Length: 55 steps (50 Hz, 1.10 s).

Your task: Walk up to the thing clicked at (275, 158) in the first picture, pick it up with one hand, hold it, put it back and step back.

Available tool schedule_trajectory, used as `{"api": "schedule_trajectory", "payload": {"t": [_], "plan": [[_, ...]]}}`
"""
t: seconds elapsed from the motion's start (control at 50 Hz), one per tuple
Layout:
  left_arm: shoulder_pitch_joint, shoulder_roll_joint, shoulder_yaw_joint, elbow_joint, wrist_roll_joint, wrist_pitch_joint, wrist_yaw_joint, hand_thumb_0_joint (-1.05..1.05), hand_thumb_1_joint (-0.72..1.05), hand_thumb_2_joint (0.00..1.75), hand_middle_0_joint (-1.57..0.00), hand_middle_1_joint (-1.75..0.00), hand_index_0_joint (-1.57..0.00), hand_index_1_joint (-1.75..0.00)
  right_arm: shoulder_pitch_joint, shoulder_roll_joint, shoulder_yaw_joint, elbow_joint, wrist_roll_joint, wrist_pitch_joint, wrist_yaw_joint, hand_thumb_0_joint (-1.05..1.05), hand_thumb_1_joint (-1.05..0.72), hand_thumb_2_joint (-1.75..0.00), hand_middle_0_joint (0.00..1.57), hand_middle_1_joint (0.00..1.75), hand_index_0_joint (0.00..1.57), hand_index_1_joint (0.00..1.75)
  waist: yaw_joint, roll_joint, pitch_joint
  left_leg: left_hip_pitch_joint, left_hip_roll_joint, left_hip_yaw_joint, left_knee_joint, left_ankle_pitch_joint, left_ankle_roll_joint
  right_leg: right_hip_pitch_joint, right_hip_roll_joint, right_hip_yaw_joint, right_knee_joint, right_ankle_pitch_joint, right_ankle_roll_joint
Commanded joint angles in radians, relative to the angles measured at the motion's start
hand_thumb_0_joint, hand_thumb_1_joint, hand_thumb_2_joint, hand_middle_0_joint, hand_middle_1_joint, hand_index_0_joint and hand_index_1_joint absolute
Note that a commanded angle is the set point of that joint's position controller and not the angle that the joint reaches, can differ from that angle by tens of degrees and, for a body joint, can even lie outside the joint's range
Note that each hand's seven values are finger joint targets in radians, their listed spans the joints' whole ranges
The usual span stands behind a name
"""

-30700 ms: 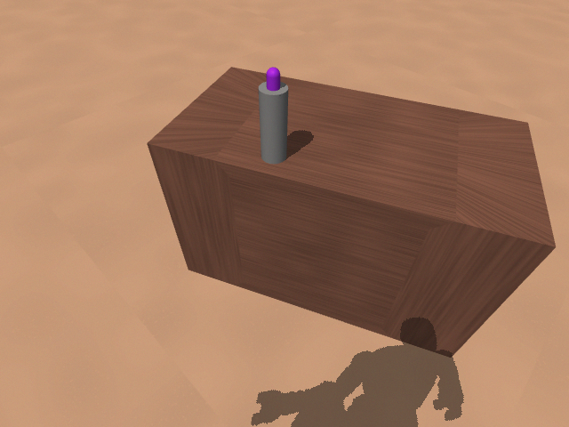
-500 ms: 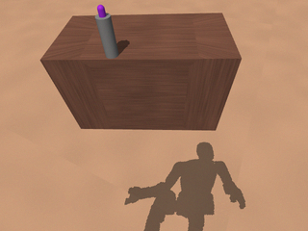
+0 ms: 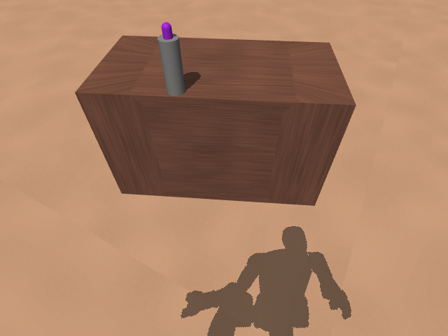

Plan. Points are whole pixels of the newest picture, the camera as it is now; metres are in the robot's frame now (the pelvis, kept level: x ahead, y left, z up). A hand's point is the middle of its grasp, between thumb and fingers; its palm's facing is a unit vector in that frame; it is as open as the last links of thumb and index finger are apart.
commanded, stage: step back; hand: left
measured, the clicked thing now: (171, 59) +1.02 +0.22 +0.01
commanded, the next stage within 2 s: stand in 0.46 s
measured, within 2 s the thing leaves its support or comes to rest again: neither
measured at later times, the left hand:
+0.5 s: hand out of the picture +0.15 +0.28 -0.14, palm faces -0.03 -0.94 -0.35, open 7.4 cm
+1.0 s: hand out of the picture +0.12 +0.26 -0.14, palm faces -0.07 -0.94 -0.34, open 7.4 cm
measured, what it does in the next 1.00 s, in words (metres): steps on the spot: left foot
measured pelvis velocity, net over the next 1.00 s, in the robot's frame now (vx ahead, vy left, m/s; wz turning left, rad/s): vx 0.03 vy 0.01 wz -0.03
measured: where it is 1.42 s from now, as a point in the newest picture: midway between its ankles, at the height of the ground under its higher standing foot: outside the picture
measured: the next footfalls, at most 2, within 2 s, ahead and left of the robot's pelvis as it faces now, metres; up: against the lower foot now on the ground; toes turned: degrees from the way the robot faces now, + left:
left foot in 0.06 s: +0.09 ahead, +0.14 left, +0.00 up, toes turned -1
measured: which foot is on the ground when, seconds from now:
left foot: up 0.00-0.04, down 0.06-1.00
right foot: down 0.00-1.00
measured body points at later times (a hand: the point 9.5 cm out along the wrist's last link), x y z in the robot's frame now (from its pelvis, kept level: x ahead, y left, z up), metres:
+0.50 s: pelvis +0.04 +0.02 +0.01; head +0.06 +0.03 +0.46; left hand +0.15 +0.33 -0.11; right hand +0.16 -0.27 -0.11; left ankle +0.05 +0.14 -0.73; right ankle +0.03 -0.12 -0.73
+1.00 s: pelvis +0.03 +0.01 +0.02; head +0.04 +0.01 +0.47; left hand +0.12 +0.31 -0.11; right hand +0.09 -0.29 -0.11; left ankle +0.05 +0.14 -0.73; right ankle +0.03 -0.12 -0.73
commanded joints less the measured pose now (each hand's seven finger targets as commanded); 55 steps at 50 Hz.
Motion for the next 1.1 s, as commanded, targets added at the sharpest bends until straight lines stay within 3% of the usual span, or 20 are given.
{"api": "schedule_trajectory", "payload": {"t": [0.0, 0.02, 0.04, 0.06, 0.08, 0.1, 0.12, 0.16, 0.2, 0.26, 0.42, 0.44, 0.54, 0.7, 0.74, 0.84, 0.86, 0.92, 1.0, 1.08], "plan": [[-0.117, 0.283, 0.055, -0.092, -0.011, -0.012, 0.025, 0.00, 0.90, 0.90, -0.20, -0.30, -0.20, -0.30, 0.019, -0.140, -0.037, -0.035, 0.004, -0.031, -0.005, 0.00, -0.90, -0.90, 0.20, 0.30, 0.20, 0.30, -0.047, -0.160, -0.044, 0.152, -0.004, 0.079, -0.279, 0.130, -0.003, -0.084, -0.197, 0.204, -0.173, -0.045, -0.117], [-0.110, 0.253, 0.036, -0.091, -0.013, -0.006, 0.024, 0.00, 0.90, 0.90, -0.20, -0.30, -0.20, -0.30, 0.023, -0.145, -0.042, -0.026, -0.002, -0.034, -0.013, 0.00, -0.90, -0.90, 0.20, 0.30, 0.20, 0.30, -0.059, -0.124, -0.059, 0.219, -0.010, 0.066, -0.339, 0.203, 0.001, -0.115, -0.167, 0.172, -0.105, 0.028, -0.086], [-0.096, 0.215, 0.020, -0.091, -0.019, -0.001, 0.025, 0.00, 0.90, 0.90, -0.20, -0.30, -0.20, -0.30, 0.014, -0.161, -0.044, -0.028, -0.006, -0.038, -0.021, 0.00, -0.90, -0.90, 0.20, 0.30, 0.20, 0.30, -0.062, -0.060, -0.071, 0.259, 0.047, -0.021, -0.401, 0.233, 0.010, -0.153, -0.133, 0.139, -0.039, 0.074, -0.058], [-0.079, 0.167, 0.006, -0.087, -0.036, 0.006, 0.023, 0.00, 0.90, 0.90, -0.20, -0.30, -0.20, -0.30, -0.034, -0.216, -0.044, -0.045, -0.009, -0.047, -0.025, 0.00, -0.90, -0.90, 0.20, 0.30, 0.20, 0.30, -0.038, 0.098, -0.081, 0.189, 0.221, -0.283, -0.513, 0.135, 0.068, -0.153, -0.041, 0.086, 0.056, -0.019, -0.002], [-0.074, 0.216, 0.023, -0.059, -0.043, 0.014, 0.030, 0.00, 0.90, 0.90, -0.20, -0.30, -0.20, -0.30, -0.096, -0.264, -0.044, -0.057, 0.001, -0.045, -0.020, 0.00, -0.90, -0.90, 0.20, 0.30, 0.20, 0.30, -0.019, 0.107, -0.059, 0.050, 0.294, -0.333, -0.522, 0.058, 0.152, -0.047, -0.005, 0.054, 0.099, -0.203, 0.006], [-0.052, 0.225, 0.025, -0.040, -0.036, 0.011, 0.030, 0.00, 0.90, 0.90, -0.20, -0.30, -0.20, -0.30, -0.134, -0.246, -0.038, -0.058, 0.003, -0.044, -0.017, 0.00, -0.90, -0.90, 0.20, 0.30, 0.20, 0.30, 0.000, 0.072, -0.049, 0.013, 0.279, -0.285, -0.496, 0.088, 0.164, 0.024, -0.018, 0.070, 0.085, -0.189, 0.004], [-0.052, 0.208, 0.017, -0.031, -0.033, 0.007, 0.030, 0.00, 0.90, 0.90, -0.20, -0.30, -0.20, -0.30, -0.152, -0.220, -0.027, -0.054, 0.004, -0.042, -0.017, 0.00, -0.90, -0.90, 0.20, 0.30, 0.20, 0.30, 0.008, 0.060, -0.046, 0.029, 0.235, -0.208, -0.459, 0.197, 0.129, 0.050, -0.022, 0.070, -0.009, -0.112, -0.002], [-0.038, 0.230, 0.021, -0.009, -0.034, -0.006, 0.034, 0.00, 0.90, 0.90, -0.20, -0.30, -0.20, -0.30, -0.169, -0.191, -0.015, -0.043, 0.011, -0.042, -0.018, 0.00, -0.90, -0.90, 0.20, 0.30, 0.20, 0.30, 0.007, 0.084, -0.088, 0.065, 0.156, -0.098, -0.382, 0.373, 0.055, 0.117, -0.057, 0.118, -0.098, 0.128, -0.006], [-0.066, 0.250, 0.024, 0.000, -0.036, -0.009, 0.035, 0.00, 0.90, 0.90, -0.20, -0.30, -0.20, -0.30, -0.143, -0.170, -0.007, -0.026, 0.021, -0.041, -0.019, 0.00, -0.90, -0.90, 0.20, 0.30, 0.20, 0.30, -0.017, 0.056, -0.125, 0.093, 0.126, -0.064, -0.376, 0.408, 0.034, 0.148, -0.086, 0.146, -0.090, 0.226, -0.015], [-0.096, 0.243, 0.016, 0.008, -0.037, -0.007, 0.040, 0.00, 0.90, 0.90, -0.20, -0.30, -0.20, -0.30, -0.172, -0.176, -0.010, -0.007, 0.022, -0.039, -0.024, 0.00, -0.90, -0.90, 0.20, 0.30, 0.20, 0.30, -0.019, 0.028, -0.140, 0.176, 0.128, -0.036, -0.354, 0.528, 0.036, 0.123, -0.095, 0.137, -0.114, 0.313, -0.010], [-0.145, 0.234, 0.010, 0.032, -0.029, -0.003, 0.041, 0.00, 0.90, 0.90, -0.20, -0.30, -0.20, -0.30, -0.221, -0.153, -0.010, 0.031, 0.022, -0.032, -0.022, 0.00, -0.90, -0.90, 0.20, 0.30, 0.20, 0.30, -0.030, -0.038, -0.140, 0.212, 0.123, -0.004, -0.403, 0.497, 0.029, 0.147, -0.108, 0.144, -0.172, 0.338, -0.001], [-0.139, 0.201, -0.007, 0.054, -0.038, -0.004, 0.037, 0.00, 0.90, 0.90, -0.20, -0.30, -0.20, -0.30, -0.196, -0.160, -0.005, 0.035, 0.033, -0.038, -0.019, 0.00, -0.90, -0.90, 0.20, 0.30, 0.20, 0.30, -0.043, -0.029, -0.171, 0.282, 0.126, -0.022, -0.429, 0.566, 0.030, 0.160, -0.116, 0.139, -0.182, 0.383, -0.001], [-0.170, 0.211, -0.009, 0.065, -0.035, -0.001, 0.037, 0.00, 0.90, 0.90, -0.20, -0.30, -0.20, -0.30, -0.234, -0.158, -0.004, 0.047, 0.030, -0.041, -0.015, 0.00, -0.90, -0.90, 0.20, 0.30, 0.20, 0.30, -0.037, -0.021, -0.138, 0.310, 0.133, -0.016, -0.477, 0.580, 0.022, 0.163, -0.115, 0.131, -0.230, 0.338, 0.009], [-0.186, 0.213, -0.012, 0.084, -0.030, -0.002, 0.033, 0.00, 0.90, 0.90, -0.20, -0.30, -0.20, -0.30, -0.239, -0.155, 0.002, 0.063, 0.030, -0.039, -0.011, 0.00, -0.90, -0.90, 0.20, 0.30, 0.20, 0.30, -0.038, -0.028, -0.102, 0.275, 0.121, -0.008, -0.527, 0.433, 0.011, 0.169, -0.123, 0.141, -0.291, 0.237, 0.015], [-0.185, 0.221, -0.011, 0.086, -0.030, -0.005, 0.033, 0.00, 0.90, 0.90, -0.20, -0.30, -0.20, -0.30, -0.223, -0.155, 0.003, 0.067, 0.030, -0.040, -0.010, 0.00, -0.90, -0.90, 0.20, 0.30, 0.20, 0.30, -0.045, -0.030, -0.123, 0.291, 0.123, -0.006, -0.527, 0.462, 0.011, 0.181, -0.127, 0.142, -0.288, 0.266, 0.013], [-0.185, 0.224, -0.013, 0.093, -0.031, -0.001, 0.032, 0.00, 0.90, 0.90, -0.20, -0.30, -0.20, -0.30, -0.213, -0.158, 0.005, 0.078, 0.029, -0.037, -0.011, 0.00, -0.90, -0.90, 0.20, 0.30, 0.20, 0.30, -0.047, -0.036, -0.094, 0.275, 0.120, -0.010, -0.544, 0.383, 0.007, 0.156, -0.124, 0.147, -0.307, 0.185, 0.009], [-0.178, 0.222, -0.012, 0.091, -0.029, -0.003, 0.032, 0.00, 0.90, 0.90, -0.20, -0.30, -0.20, -0.30, -0.213, -0.163, 0.004, 0.078, 0.028, -0.038, -0.011, 0.00, -0.90, -0.90, 0.20, 0.30, 0.20, 0.30, -0.043, -0.028, -0.114, 0.286, 0.124, -0.009, -0.539, 0.405, 0.011, 0.165, -0.125, 0.144, -0.300, 0.211, 0.010], [-0.170, 0.220, -0.016, 0.097, -0.029, -0.001, 0.032, 0.00, 0.90, 0.90, -0.20, -0.30, -0.20, -0.30, -0.205, -0.155, 0.007, 0.084, 0.029, -0.035, -0.009, 0.00, -0.90, -0.90, 0.20, 0.30, 0.20, 0.30, -0.044, -0.046, -0.073, 0.261, 0.116, -0.013, -0.550, 0.336, 0.006, 0.131, -0.120, 0.146, -0.325, 0.133, 0.012], [-0.165, 0.224, -0.017, 0.093, -0.031, -0.001, 0.031, 0.00, 0.90, 0.90, -0.20, -0.30, -0.20, -0.30, -0.188, -0.161, 0.006, 0.089, 0.027, -0.034, -0.009, 0.00, -0.90, -0.90, 0.20, 0.30, 0.20, 0.30, -0.047, -0.034, -0.095, 0.269, 0.120, -0.013, -0.543, 0.369, 0.008, 0.140, -0.122, 0.149, -0.315, 0.157, 0.007], [-0.161, 0.224, -0.020, 0.091, -0.030, 0.000, 0.031, 0.00, 0.90, 0.90, -0.20, -0.30, -0.20, -0.30, -0.171, -0.161, 0.008, 0.093, 0.026, -0.033, -0.008, 0.00, -0.90, -0.90, 0.20, 0.30, 0.20, 0.30, -0.050, -0.038, -0.072, 0.251, 0.116, -0.013, -0.544, 0.319, 0.006, 0.121, -0.120, 0.153, -0.327, 0.111, 0.007]]}}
